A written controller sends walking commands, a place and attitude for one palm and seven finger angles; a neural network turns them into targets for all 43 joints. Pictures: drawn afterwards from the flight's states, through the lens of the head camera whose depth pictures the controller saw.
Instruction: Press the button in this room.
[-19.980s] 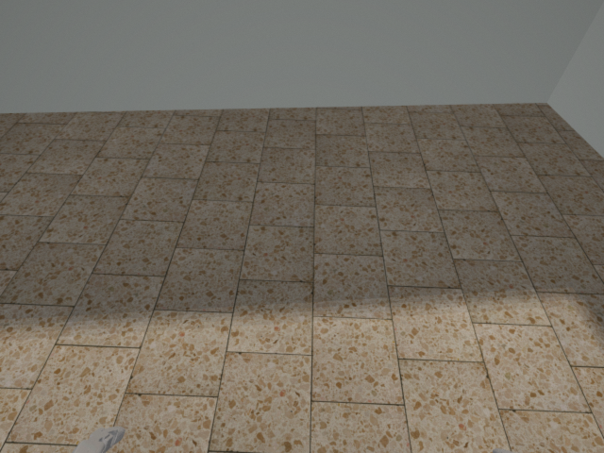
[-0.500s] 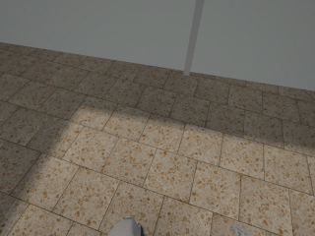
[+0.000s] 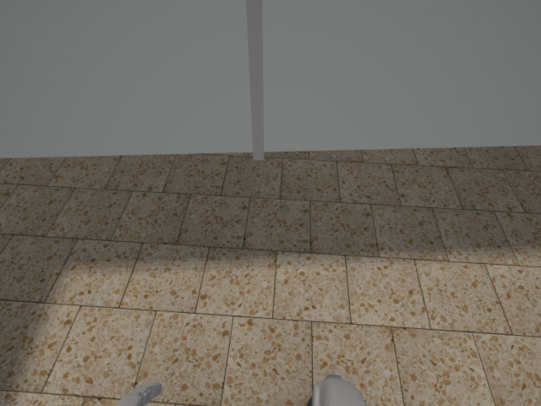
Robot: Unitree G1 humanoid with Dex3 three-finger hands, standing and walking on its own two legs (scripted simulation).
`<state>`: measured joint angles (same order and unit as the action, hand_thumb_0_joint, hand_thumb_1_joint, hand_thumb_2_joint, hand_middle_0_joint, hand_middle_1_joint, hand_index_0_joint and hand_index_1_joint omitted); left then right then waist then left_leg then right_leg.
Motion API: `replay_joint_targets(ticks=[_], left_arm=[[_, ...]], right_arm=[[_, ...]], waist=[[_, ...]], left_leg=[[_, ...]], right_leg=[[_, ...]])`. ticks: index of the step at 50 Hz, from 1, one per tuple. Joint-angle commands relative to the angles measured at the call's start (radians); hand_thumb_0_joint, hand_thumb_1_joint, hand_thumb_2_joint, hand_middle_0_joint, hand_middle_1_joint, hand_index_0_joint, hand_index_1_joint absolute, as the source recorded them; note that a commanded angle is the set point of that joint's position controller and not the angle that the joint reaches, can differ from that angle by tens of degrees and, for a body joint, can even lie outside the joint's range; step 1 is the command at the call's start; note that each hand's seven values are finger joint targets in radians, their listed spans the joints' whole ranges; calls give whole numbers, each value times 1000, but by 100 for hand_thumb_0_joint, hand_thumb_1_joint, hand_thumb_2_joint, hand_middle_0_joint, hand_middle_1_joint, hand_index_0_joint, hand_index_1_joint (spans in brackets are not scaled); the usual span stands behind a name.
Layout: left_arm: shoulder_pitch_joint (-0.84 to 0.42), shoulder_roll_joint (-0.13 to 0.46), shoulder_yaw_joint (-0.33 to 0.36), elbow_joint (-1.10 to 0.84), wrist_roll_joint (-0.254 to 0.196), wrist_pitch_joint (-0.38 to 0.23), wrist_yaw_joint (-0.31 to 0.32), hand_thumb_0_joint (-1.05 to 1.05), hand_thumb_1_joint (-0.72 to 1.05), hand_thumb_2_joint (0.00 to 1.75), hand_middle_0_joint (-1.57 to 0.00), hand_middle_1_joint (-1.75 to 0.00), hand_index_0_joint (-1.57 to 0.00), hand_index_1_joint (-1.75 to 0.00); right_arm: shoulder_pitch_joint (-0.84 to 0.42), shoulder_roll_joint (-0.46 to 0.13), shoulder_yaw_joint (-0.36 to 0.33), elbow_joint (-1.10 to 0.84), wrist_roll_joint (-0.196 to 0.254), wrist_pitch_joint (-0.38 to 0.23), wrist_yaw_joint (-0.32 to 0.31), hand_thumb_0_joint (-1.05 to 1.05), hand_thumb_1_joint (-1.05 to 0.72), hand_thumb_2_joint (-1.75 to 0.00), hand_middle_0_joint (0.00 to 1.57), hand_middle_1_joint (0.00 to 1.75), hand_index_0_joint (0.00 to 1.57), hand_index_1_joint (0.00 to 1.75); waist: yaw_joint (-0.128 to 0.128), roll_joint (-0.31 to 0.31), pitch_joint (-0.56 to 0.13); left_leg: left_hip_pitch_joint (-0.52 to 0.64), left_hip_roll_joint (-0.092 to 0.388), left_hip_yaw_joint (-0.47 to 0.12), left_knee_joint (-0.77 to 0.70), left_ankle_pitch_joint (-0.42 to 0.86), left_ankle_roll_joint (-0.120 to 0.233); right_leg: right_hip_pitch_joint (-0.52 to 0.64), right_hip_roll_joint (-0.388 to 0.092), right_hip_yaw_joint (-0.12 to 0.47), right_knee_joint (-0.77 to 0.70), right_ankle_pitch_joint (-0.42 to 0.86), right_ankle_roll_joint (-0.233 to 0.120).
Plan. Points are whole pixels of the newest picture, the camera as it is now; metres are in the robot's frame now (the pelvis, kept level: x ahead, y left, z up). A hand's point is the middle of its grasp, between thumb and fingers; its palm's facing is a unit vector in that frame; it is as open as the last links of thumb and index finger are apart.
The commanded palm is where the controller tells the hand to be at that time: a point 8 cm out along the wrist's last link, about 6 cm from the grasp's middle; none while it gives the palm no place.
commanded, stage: turn or walk to find it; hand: left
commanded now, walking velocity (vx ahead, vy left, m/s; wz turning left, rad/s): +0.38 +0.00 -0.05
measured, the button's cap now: out of the picture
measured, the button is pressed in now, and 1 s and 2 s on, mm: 0 0 0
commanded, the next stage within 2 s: stand and wait in 0.64 s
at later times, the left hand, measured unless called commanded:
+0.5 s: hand (190, 397) +0.17 +0.14 -0.16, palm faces +0.10 -0.97 -0.22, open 7.2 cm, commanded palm none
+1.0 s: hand (192, 253) +0.45 +0.17 -0.17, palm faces +0.05 -0.97 -0.24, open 7.3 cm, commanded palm none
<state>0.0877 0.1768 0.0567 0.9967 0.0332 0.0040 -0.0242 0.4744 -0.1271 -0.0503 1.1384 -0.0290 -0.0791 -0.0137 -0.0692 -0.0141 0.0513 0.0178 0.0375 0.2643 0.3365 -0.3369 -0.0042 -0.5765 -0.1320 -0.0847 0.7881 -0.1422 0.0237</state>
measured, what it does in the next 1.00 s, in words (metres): walks ahead: right foot, then left foot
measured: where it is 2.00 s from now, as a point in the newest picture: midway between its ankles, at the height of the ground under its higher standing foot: (272, 347)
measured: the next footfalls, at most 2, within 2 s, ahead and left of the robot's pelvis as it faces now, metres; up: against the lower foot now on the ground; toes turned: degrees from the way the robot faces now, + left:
right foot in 0.10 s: +0.19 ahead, -0.13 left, +0.00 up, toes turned -10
left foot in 0.64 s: +0.43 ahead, +0.11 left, +0.00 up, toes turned +9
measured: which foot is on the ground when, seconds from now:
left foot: down 0.00-0.10, up 0.12-0.62, down 0.64-1.00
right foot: up 0.00-0.08, down 0.10-0.64, up 0.66-1.00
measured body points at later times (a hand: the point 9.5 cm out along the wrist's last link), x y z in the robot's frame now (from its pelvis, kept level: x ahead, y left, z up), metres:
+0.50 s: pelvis +0.20 -0.05 +0.00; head +0.22 -0.05 +0.45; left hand +0.17 +0.19 -0.15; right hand +0.32 -0.28 -0.14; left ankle +0.30 +0.12 -0.69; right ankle +0.15 -0.13 -0.74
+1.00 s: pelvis +0.38 -0.02 -0.01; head +0.39 -0.03 +0.44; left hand +0.45 +0.22 -0.15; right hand +0.37 -0.25 -0.17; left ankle +0.35 +0.11 -0.74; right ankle +0.45 -0.13 -0.73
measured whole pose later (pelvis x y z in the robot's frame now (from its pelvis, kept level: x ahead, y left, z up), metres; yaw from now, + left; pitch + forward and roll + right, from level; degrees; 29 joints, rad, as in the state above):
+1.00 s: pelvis +0.38 -0.02 -0.01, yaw +1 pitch -2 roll +2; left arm 0.16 0.18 0.04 1.04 0.02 -0.02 0.02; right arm 0.31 -0.17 -0.05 1.12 -0.02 -0.03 -0.02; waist -0.01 -0.01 0.06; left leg -0.14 0.06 0.19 0.50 -0.31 -0.01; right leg -0.39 -0.11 -0.09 0.68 -0.20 0.05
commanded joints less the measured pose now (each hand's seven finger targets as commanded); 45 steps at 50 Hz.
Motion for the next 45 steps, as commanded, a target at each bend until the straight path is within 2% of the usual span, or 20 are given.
replay_joint_targets(ticks=[1, 3, 4, 5, 6, 7, 9, 12, 14, 17, 27, 29, 30, 31, 32, 33, 34, 37, 40, 45], left_arm=[[-63, 28, -5, -84, -8, -42, -2, 0, 90, 90, -20, -30, -20, -30], [157, 64, 7, -7, -4, -59, 2, 0, 90, 90, -20, -30, -20, -30], [319, 139, 26, 44, 3, -73, 12, 0, 90, 90, -20, -30, -20, -30], [452, 256, 59, 82, 1, -84, 27, 0, 90, 90, -20, -30, -20, -30], [446, 280, 60, 87, -24, -76, 36, 0, 90, 90, -20, -30, -20, -30], [339, 244, 57, 74, -23, -74, 39, 0, 90, 90, -20, -30, -20, -30], [224, 155, 29, 44, -26, -78, 38, 0, 90, 90, -20, -30, -20, -30], [167, 80, 6, 51, -15, -90, 40, 0, 90, 90, -20, -30, -20, -30], [194, 45, 8, 43, -7, -96, 41, 0, 90, 90, -20, -30, -20, -30], [205, 72, 3, 55, -11, -104, 37, 0, 90, 90, -20, -30, -20, -30], [324, 140, 4, 113, -10, -97, 38, 0, 90, 90, -20, -30, -20, -30], [323, 144, 5, 122, -11, -93, 39, 0, 90, 90, -20, -30, -20, -30], [312, 145, 4, 122, -15, -91, 38, 0, 90, 90, -20, -30, -20, -30], [303, 128, 2, 115, -19, -93, 36, 0, 90, 90, -20, -30, -20, -30], [336, 73, -7, 91, -28, -92, 27, 0, 90, 90, -20, -30, -20, -30], [277, 70, -19, 54, -26, -100, 25, 0, 90, 90, -20, -30, -20, -30], [242, 88, -7, 55, -22, -93, 34, 0, 90, 90, -20, -30, -20, -30], [202, 31, -8, 78, -16, -67, 23, 0, 90, 90, -20, -30, -20, -30], [287, -14, -12, 96, -18, -31, 31, 0, 90, 90, -20, -30, -20, -30], [223, -13, -17, 58, -16, -9, 36, 0, 90, 90, -20, -30, -20, -30]], right_arm=[[67, -157, -24, -17, 1, -4, -4, 0, -90, -90, 20, 30, 20, 30], [39, -166, -25, -18, 9, -1, -3, 0, -90, -90, 20, 30, 20, 30], [25, -152, -24, -27, 17, -2, 7, 0, -90, -90, 20, 30, 20, 30], [51, -84, -7, -61, 27, -5, 14, 0, -90, -90, 20, 30, 20, 30], [-23, -110, -10, -99, 32, 8, 9, 0, -90, -90, 20, 30, 20, 30], [-44, -100, -15, -85, 31, 14, 10, 0, -90, -90, 20, 30, 20, 30], [-117, -79, -18, -94, 18, 23, 13, 0, -90, -90, 20, 30, 20, 30], [-60, -35, -15, -71, 3, 51, 19, 0, -90, -90, 20, 30, 20, 30], [-74, -32, -20, -86, -3, 62, 24, 0, -90, -90, 20, 30, 20, 30], [-145, -50, -21, -119, -2, 64, 36, 0, -90, -90, 20, 30, 20, 30], [-433, -94, -4, -220, 4, 38, 55, 0, -90, -90, 20, 30, 20, 30], [-384, -112, -8, -205, 0, 31, 48, 0, -90, -90, 20, 30, 20, 30], [-286, -129, -13, -173, -3, 24, 40, 0, -90, -90, 20, 30, 20, 30], [-131, -191, -31, -129, -8, 16, 31, 0, -90, -90, 20, 30, 20, 30], [16, -304, -60, -93, -20, 8, 20, 0, -90, -90, 20, 30, 20, 30], [81, -342, -63, -70, -2, 18, 11, 0, -90, -90, 20, 30, 20, 30], [9, -298, -52, -76, 7, 25, 11, 0, -90, -90, 20, 30, 20, 30], [-156, -174, -14, -112, 6, 9, 0, 0, -90, -90, 20, 30, 20, 30], [-190, -141, 0, -101, 14, 2, -5, 0, -90, -90, 20, 30, 20, 30], [-208, -144, -10, -101, 9, 18, -7, 0, -90, -90, 20, 30, 20, 30]], waist=[[28, 128, 44], [129, 94, -83], [201, -4, -193], [218, -259, -327], [207, -192, -282], [172, -148, -224], [131, -29, -50], [54, -57, 7], [49, -99, 19], [50, -128, 30], [118, -66, 67], [84, -50, 33], [36, -24, -28], [-28, 62, -121], [-69, 293, -260], [-84, 332, -270], [-49, 209, -208], [32, 93, -9], [91, 140, -27], [94, 149, -3]], left_leg=[[-3, 286, -141, -14, 654, 122], [-43, 233, -83, 233, 769, 71], [-226, 191, -58, 468, 589, 33], [-532, 36, -42, 773, -75, -16], [-617, 12, -174, 958, -248, -2], [-635, 64, -245, 1022, -155, 8], [-651, 122, -266, 996, -18, 3], [-555, 132, -241, 877, 56, -15], [-551, 134, -222, 811, 85, -30], [-603, 135, -213, 708, 153, -43], [-551, 96, -143, 314, 128, -15], [-427, 59, -105, 245, 104, 1], [-272, 26, -83, 190, 135, 11], [-7, 70, -148, 147, 199, 37], [262, 322, -477, 112, 267, 129], [314, 452, -632, 37, 480, 208], [185, 447, -542, 17, 454, 216], [-128, 343, -350, -41, 590, 141], [-237, 272, -197, -56, 665, 119], [-281, 243, -163, -39, 570, 130]], right_leg=[[81, 63, -59, -176, -87, -44], [388, 116, -97, -293, -1, -65], [668, 5, 24, -299, 39, -104], [935, -280, 441, -349, 161, -207], [877, -352, 547, -437, 253, -254], [780, -324, 455, -451, 133, -239], [536, -263, 339, -508, 28, -191], [344, -183, 165, -575, -23, -149], [300, -156, 120, -596, -19, -152], [351, -137, 82, -616, 7, -156], [559, -178, 70, -553, 200, -164], [560, -164, 41, -452, 334, -150], [526, -130, -2, -314, 430, -128], [391, -78, -45, -95, 378, -87], [129, 54, -109, 207, -6, -31], [-26, 103, -21, 412, -430, -26], [-24, 55, 37, 469, -427, -40], [21, -14, 58, 425, -266, -6], [136, -2, 34, 324, -194, 14], [232, 12, 2, 22, -90, 26]])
